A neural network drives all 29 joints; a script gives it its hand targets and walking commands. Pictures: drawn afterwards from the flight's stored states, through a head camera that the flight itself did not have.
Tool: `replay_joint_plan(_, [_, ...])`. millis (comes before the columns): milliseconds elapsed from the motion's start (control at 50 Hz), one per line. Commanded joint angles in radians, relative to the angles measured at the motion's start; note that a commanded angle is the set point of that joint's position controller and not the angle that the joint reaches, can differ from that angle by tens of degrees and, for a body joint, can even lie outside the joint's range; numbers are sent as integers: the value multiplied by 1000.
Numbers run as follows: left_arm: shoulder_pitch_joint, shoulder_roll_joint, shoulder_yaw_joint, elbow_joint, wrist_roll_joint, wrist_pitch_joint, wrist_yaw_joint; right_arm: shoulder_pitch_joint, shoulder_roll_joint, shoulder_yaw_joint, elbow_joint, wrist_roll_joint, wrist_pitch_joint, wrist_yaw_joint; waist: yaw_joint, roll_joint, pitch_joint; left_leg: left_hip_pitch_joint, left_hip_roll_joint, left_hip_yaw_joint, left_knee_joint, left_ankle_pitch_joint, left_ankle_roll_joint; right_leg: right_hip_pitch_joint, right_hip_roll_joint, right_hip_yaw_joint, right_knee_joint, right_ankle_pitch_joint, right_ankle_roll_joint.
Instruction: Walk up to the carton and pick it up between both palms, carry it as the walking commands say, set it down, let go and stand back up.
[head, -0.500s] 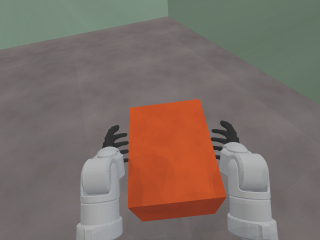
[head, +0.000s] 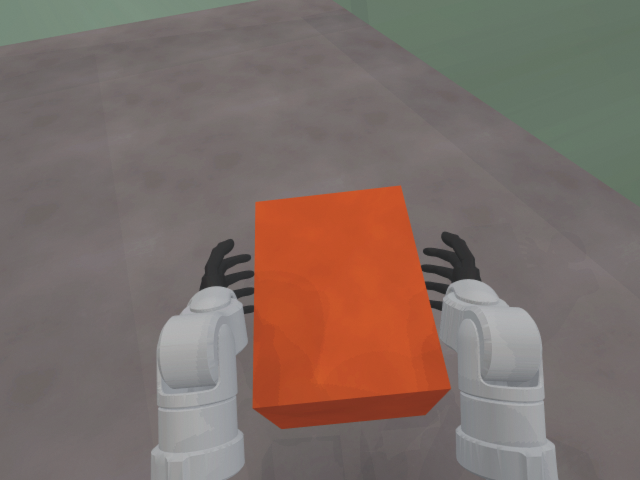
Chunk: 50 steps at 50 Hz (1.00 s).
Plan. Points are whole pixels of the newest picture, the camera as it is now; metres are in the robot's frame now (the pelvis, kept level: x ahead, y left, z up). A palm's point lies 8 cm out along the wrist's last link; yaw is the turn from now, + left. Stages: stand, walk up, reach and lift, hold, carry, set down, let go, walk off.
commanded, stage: carry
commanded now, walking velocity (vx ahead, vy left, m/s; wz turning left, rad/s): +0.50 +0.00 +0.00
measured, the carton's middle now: (340, 308) +0.34 +0.00 +0.02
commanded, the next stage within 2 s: none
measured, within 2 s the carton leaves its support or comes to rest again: neither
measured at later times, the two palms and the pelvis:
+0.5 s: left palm (228, 144) +0.61 +0.18 +0.10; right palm (392, 134) +0.62 -0.09 +0.11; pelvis +0.31 +0.04 +0.01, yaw -1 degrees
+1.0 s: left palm (242, 73) +0.82 +0.18 +0.12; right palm (380, 74) +0.82 -0.09 +0.12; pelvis +0.51 +0.05 +0.02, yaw +2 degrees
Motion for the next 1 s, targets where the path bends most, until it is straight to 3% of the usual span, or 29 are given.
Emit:
replay_joint_plan(0, [-355, -1027, -601, -110, -387, -25, -217, -395, 996, 552, -217, 401, -14, 221, 29, -330, -514, -583, -105, -51, 685, -190, 11, 1054, -390, 587, -200, 904, -300])
replay_joint_plan(20, [-295, -1044, -588, -78, -370, -23, -220, -350, 1022, 558, -184, 406, -9, 227, 29, -247, -497, -600, -66, -92, 740, -180, 24, 992, -402, 550, -183, 920, -302])
replay_joint_plan(40, [-290, -1053, -583, -86, -373, -27, -226, -341, 1036, 555, -178, 405, -13, 231, 31, -176, -457, -600, -26, -122, 692, -104, 36, 924, -383, 468, -197, 770, -263])
replay_joint_plan(80, [-325, -1067, -590, -132, -395, -36, -241, -341, 1061, 563, -185, 400, -26, 232, 22, -125, -378, -609, -8, -99, 522, -15, 31, 894, -331, 329, -240, 654, -186])
replay_joint_plan(140, [-353, -1035, -571, -148, -401, -36, -241, -390, 1061, 572, -185, 398, -25, 224, 25, -234, -297, -578, -18, -58, 385, -1, 7, 842, -322, 284, -302, 606, -192])
replay_joint_plan(180, [-362, -1028, -569, -145, -402, -31, -239, -406, 1054, 564, -192, 395, -24, 218, 27, -241, -278, -514, -35, -18, 263, 68, 6, 811, -302, 207, -294, 641, -180])
replay_joint_plan(240, [-373, -1008, -569, -153, -396, -21, -236, -429, 1042, 559, -203, 400, -17, 215, 30, -258, -229, -372, -90, 78, 61, 163, 5, 701, -251, 69, -253, 650, -130])
replay_joint_plan(280, [-380, -988, -564, -134, -389, -10, -231, -425, 1027, 549, -177, 399, -8, 213, 2, -234, -255, -123, -144, 147, -79, 278, 24, 592, -205, -48, -62, 872, -76])
replay_joint_plan(300, [-399, -973, -563, -124, -385, -5, -227, -424, 1016, 541, -168, 399, -5, 212, -33, -181, -330, 149, -71, 45, -94, 344, 67, 410, -160, -99, 129, 863, -20])
replay_joint_plan(320, [-383, -962, -562, -120, -377, 4, -226, -420, 973, 526, -167, 389, -2, 208, -43, 88, -417, 421, 193, -326, -106, 761, 184, 124, -66, -149, 422, 478, 51])
replay_joint_plan(340, [-345, -980, -570, -91, -369, 11, -230, -379, 966, 514, -147, 378, 0, 202, -24, 321, -415, 690, 363, -591, -53, 1431, 339, -221, 73, -95, 623, -279, 59])
replay_joint_plan(360, [-316, -1009, -582, -68, -372, 11, -230, -321, 1003, 511, -125, 378, -1, 202, -23, 227, -399, 727, 355, -497, 12, 1692, 335, -275, 54, 23, 671, -430, 29])
replay_joint_plan(380, [-344, -1037, -590, -70, -388, 0, -233, -357, 1023, 518, -149, 386, -8, 207, -26, 151, -385, 726, 339, -460, 5, 1663, 291, -324, 37, 28, 645, -430, 18])
replay_joint_plan(420, [-391, -1088, -612, -135, -418, -24, -239, -388, 1067, 536, -199, 400, -24, 219, -23, 125, -363, 747, 308, -400, -24, 1560, 237, -419, -7, 42, 446, -382, 13])
replay_joint_plan(460, [-457, -1095, -633, -222, -439, -51, -233, -398, 1079, 522, -235, 422, -45, 231, -22, 184, -343, 644, 249, -306, -63, 1445, 201, -332, 7, 5, 275, -249, 26])
replay_joint_plan(520, [-487, -1077, -651, -312, -447, -73, -217, -383, 1041, 508, -306, 433, -72, 240, -16, 281, -406, 425, 165, -102, -54, 1301, 135, 36, 60, -38, -74, 61, 11])
replay_joint_plan(560, [-460, -1079, -651, -313, -439, -78, -212, -376, 1019, 515, -335, 440, -80, 243, -5, 265, -478, 369, 114, 4, 53, 1217, 101, 233, 96, -111, -241, 296, 1])
replay_joint_plan(580, [-430, -1084, -648, -304, -432, -76, -213, -366, 1016, 520, -335, 438, -80, 244, 9, 211, -502, 306, 81, 41, 118, 1100, 74, 353, 73, -119, -304, 433, -7])
replay_joint_plan(600, [-415, -1081, -645, -300, -432, -74, -217, -370, 1008, 530, -339, 434, -79, 243, 14, 114, -543, 175, 43, 44, 187, 876, 39, 527, -35, -6, -225, 737, -43])
replay_joint_plan(620, [-403, -1074, -645, -290, -434, -73, -220, -385, 992, 544, -354, 432, -77, 240, 20, -86, -611, -38, -1, 36, 344, 482, -3, 769, -227, 209, -104, 1316, -128])
replay_joint_plan(640, [-383, -1075, -649, -252, -425, -67, -223, -382, 1005, 566, -338, 432, -68, 241, 21, -251, -608, -238, -87, 5, 463, -80, -16, 924, -326, 332, -76, 1656, -227])
replay_joint_plan(660, [-335, -1067, -638, -221, -409, -59, -227, -353, 1022, 592, -304, 428, -56, 239, 15, -242, -596, -301, -84, -50, 474, -170, -1, 970, -352, 360, -81, 1724, -242])
replay_joint_plan(680, [-301, -1069, -625, -218, -402, -55, -228, -335, 1042, 603, -302, 437, -46, 237, 18, -214, -552, -347, -85, -85, 414, -163, 11, 954, -343, 342, -101, 1603, -239])
replay_joint_plan(720, [-222, -1090, -607, -220, -407, -41, -234, -333, 1055, 623, -361, 446, -35, 224, 16, -235, -512, -386, -49, -112, 235, -81, 22, 977, -315, 282, -117, 1348, -202])
replay_joint_plan(740, [-246, -1091, -600, -221, -408, -42, -238, -372, 1064, 629, -358, 451, -37, 226, 17, -201, -508, -365, -52, -103, 213, -55, 17, 954, -297, 260, -131, 1299, -184])
replay_joint_plan(780, [-280, -1075, -573, -209, -389, -52, -245, -423, 1084, 642, -327, 461, -40, 236, 16, -220, -508, -314, -54, -89, 197, -39, 10, 870, -296, 263, -147, 1208, -173])
replay_joint_plan(880, [-311, -1077, -582, -218, -388, -55, -251, -435, 1094, 635, -307, 461, -41, 244, 11, -213, -487, -208, -52, -40, 0, 96, 14, 749, -256, 152, -97, 1124, -149])
replay_joint_plan(940, [-326, -1058, -586, -169, -376, -42, -249, -428, 1071, 610, -255, 441, -30, 251, -11, -101, -478, 59, 38, -62, -118, 482, 34, 498, -189, 64, -57, 830, -83])
replay_joint_plan(980, [-328, -1045, -589, -150, -371, -33, -250, -414, 1046, 585, -223, 427, -27, 251, -4, 66, -490, 211, 182, -170, 15, 1132, 99, 326, -109, 17, -9, 438, -45])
